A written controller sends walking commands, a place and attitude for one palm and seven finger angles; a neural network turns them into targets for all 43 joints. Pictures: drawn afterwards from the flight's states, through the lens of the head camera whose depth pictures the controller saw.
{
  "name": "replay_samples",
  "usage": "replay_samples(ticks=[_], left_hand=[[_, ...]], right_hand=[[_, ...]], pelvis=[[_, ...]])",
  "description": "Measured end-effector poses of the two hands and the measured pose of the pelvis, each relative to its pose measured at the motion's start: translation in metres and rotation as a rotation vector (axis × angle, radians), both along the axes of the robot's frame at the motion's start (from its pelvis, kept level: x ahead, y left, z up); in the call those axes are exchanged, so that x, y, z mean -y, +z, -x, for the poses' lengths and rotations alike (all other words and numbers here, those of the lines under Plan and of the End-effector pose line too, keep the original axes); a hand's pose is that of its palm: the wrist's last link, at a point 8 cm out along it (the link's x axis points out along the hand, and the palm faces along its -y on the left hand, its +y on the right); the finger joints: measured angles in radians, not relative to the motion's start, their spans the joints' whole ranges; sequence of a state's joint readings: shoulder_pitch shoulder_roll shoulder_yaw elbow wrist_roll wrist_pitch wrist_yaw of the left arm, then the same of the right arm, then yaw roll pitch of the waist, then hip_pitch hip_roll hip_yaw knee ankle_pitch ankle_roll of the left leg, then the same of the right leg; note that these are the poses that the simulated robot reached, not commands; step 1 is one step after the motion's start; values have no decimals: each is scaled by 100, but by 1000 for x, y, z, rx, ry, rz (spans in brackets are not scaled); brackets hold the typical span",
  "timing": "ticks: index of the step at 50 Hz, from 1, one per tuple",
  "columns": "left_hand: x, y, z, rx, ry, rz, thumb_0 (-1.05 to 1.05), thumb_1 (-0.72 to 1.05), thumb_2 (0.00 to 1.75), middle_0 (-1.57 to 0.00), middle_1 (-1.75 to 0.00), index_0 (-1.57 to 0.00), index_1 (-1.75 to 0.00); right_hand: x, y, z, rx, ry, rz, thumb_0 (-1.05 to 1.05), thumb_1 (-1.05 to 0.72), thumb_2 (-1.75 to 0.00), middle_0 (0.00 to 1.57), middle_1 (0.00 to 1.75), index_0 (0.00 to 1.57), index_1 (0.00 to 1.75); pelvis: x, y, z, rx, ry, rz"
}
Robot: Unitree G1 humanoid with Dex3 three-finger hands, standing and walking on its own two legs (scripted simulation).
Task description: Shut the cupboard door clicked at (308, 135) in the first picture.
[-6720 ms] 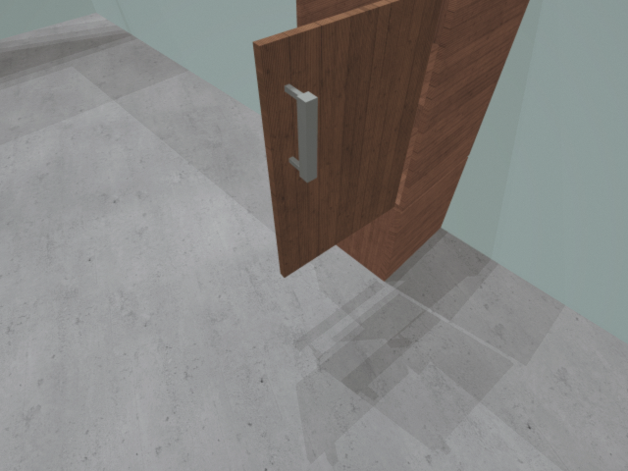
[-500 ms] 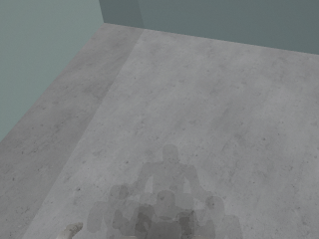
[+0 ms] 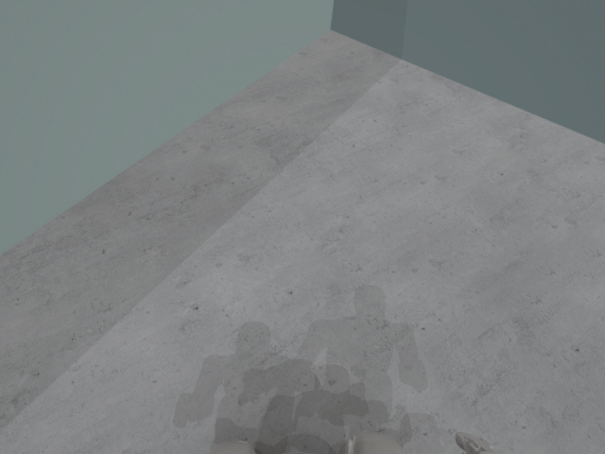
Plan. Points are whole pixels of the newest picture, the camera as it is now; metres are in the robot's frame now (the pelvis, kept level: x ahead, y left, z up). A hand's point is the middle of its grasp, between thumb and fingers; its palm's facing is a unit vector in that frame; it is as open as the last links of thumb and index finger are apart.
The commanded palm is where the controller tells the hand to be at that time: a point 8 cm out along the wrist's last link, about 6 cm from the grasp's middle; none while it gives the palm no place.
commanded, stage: walk to a spot facing it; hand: left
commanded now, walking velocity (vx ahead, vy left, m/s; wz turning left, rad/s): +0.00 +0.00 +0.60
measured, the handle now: out of the picture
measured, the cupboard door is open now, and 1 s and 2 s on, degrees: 84 84 84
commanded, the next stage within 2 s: none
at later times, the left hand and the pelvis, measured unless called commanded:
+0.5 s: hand out of the picture +0.01 +0.17 -0.17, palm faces +0.33 -0.92 -0.19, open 7.4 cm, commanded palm none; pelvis +0.00 -0.03 +0.00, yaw +19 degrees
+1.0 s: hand out of the picture -0.03 +0.15 -0.15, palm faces +0.58 -0.77 -0.27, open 7.4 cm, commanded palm none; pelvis +0.02 -0.07 +0.01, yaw +37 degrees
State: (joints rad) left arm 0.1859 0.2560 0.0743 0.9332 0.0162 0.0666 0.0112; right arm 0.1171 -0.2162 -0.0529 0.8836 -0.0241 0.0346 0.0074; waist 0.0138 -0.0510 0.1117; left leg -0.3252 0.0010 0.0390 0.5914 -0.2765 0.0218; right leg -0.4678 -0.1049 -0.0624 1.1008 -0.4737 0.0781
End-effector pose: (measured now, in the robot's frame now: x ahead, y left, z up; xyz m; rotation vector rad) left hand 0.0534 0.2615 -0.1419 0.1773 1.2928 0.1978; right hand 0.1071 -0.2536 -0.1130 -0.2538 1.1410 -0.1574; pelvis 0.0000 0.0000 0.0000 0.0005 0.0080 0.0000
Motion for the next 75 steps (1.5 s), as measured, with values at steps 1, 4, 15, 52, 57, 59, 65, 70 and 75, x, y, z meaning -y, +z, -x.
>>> replay_samples(ticks=[1,4,15,52,57,59,65,70,75], left_hand=[[0,4,-2,16,8,-4,1,91,90,-20,-30,-20,-30],[2,14,-10,64,24,-17,1,91,90,-20,-30,-20,-30],[41,29,5,147,108,-60,0,91,90,-20,-30,-20,-30],[90,27,125,83,605,-43,0,91,90,-20,-30,-20,-30],[105,9,158,49,700,16,0,91,90,-20,-30,-20,-30],[106,-3,176,32,745,36,0,91,90,-20,-30,-20,-30],[96,-6,203,-21,828,29,1,91,90,-20,-30,-20,-30],[83,12,196,43,864,-24,1,91,90,-20,-30,-20,-30],[78,24,177,105,886,-85,0,91,90,-20,-30,-20,-30]], right_hand=[[0,0,1,-10,7,-1,0,-91,-90,20,30,20,30],[4,-2,6,-41,24,-12,0,-91,-90,20,30,20,30],[37,-22,-2,-131,94,-45,0,-91,-90,20,30,20,30],[-25,-12,-128,-143,587,-14,0,-91,-90,20,30,20,30],[-65,-5,-152,-97,699,4,0,-91,-90,20,30,20,30],[-85,-6,-161,-50,748,11,0,-91,-90,20,30,20,30],[-115,4,-165,6,824,22,0,-91,-90,20,30,20,30],[-118,4,-162,-41,862,22,0,-91,-90,20,30,20,30],[-111,-9,-168,-102,885,11,0,-90,-90,20,30,20,30]], pelvis=[[2,2,0,0,9,3],[8,5,1,-2,41,11],[42,2,0,3,196,-8],[65,11,-19,-11,681,-31],[55,6,-16,-15,749,-25],[47,-3,-13,-15,773,-3],[44,0,-9,-10,830,6],[45,8,-15,-4,880,19],[52,7,-30,-7,942,19]])
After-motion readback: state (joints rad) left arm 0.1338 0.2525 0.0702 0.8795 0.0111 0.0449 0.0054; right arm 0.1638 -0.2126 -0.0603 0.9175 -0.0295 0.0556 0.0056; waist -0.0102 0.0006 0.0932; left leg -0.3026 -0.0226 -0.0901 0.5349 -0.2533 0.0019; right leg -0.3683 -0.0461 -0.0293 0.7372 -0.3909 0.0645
